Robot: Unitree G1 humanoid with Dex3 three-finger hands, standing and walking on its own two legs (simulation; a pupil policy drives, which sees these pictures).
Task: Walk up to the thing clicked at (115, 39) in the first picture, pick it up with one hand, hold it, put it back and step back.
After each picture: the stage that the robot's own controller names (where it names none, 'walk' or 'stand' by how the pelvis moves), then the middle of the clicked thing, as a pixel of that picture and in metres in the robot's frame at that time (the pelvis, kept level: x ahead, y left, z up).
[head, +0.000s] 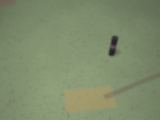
stand; (113, 46) +1.27 -0.36 -0.66
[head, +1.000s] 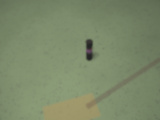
walk; (89, 50) +1.19 +0.00 -0.63
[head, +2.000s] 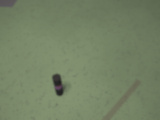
walk; (58, 85) +0.72 +0.23 -0.64
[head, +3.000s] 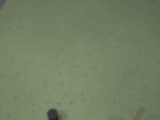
walk; out of the picture +0.44 +0.16 -0.64
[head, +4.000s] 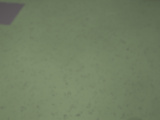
stand; out of the picture +0.38 +0.17 -0.65
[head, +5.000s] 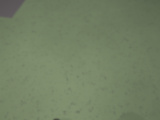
stand; out of the picture +0.38 +0.16 -0.65
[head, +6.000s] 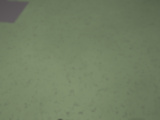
stand; out of the picture +0.39 +0.16 -0.66
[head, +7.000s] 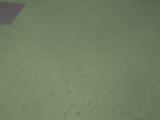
stand; out of the picture +0.39 +0.18 -0.66
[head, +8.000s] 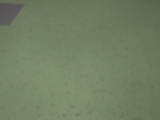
stand; out of the picture +0.38 +0.18 -0.66
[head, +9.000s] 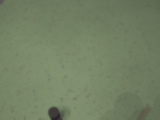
go down; (55, 117) +0.40 +0.17 -0.64
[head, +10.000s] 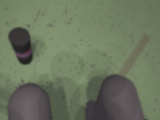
go down; (22, 49) +0.49 +0.19 -0.24
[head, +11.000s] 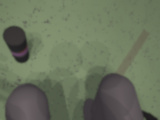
close in; (18, 47) +0.48 +0.19 -0.25
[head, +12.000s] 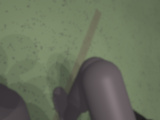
close in; out of the picture +0.48 +0.23 -0.17
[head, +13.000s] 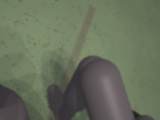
lift; out of the picture +0.47 +0.24 -0.17
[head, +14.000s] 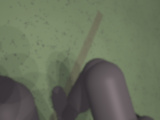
lift; out of the picture +0.41 +0.21 -0.17
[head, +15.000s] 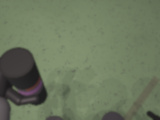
lift; (29, 83) +0.32 +0.16 +0.04
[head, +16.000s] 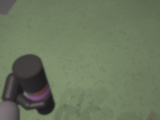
hold; (38, 89) +0.30 +0.14 +0.06
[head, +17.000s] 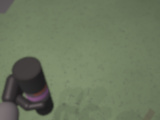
hold; (37, 91) +0.30 +0.15 +0.05
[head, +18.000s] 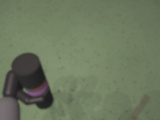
crouch; (37, 85) +0.33 +0.15 +0.01
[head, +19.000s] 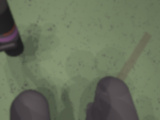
lower; (5, 31) +0.49 +0.17 -0.02
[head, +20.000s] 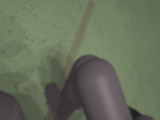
lower; out of the picture +0.47 +0.24 -0.18
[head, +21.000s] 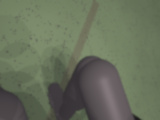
lower; out of the picture +0.46 +0.24 -0.17
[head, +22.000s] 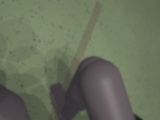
lower; out of the picture +0.45 +0.23 -0.17
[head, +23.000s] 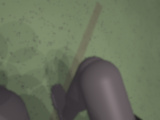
lower; out of the picture +0.45 +0.23 -0.17
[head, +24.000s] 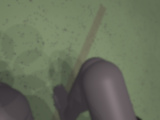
draw back; out of the picture +0.45 +0.21 -0.17
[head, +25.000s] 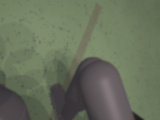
rise; out of the picture +0.45 +0.21 -0.18
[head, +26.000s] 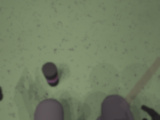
walk; (51, 76) +0.45 +0.14 -0.38
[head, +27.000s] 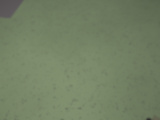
stand; out of the picture +0.38 +0.12 -0.60
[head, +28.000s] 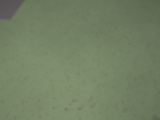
stand; out of the picture +0.38 +0.13 -0.60
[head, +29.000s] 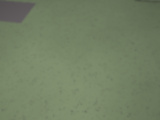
stand; out of the picture +0.39 +0.11 -0.64
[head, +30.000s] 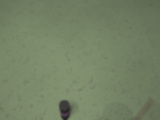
walk; (64, 110) +0.43 +0.09 -0.63
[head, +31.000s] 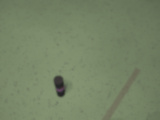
walk; (59, 87) +0.59 +0.16 -0.62
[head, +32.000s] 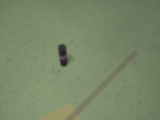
walk; (63, 56) +0.90 +0.16 -0.63
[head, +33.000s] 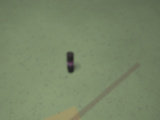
stand; (70, 62) +1.01 +0.12 -0.65
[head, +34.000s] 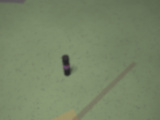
stand; (66, 65) +1.00 +0.15 -0.66
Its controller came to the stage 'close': yes
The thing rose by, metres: 0.69
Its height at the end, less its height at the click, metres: +0.00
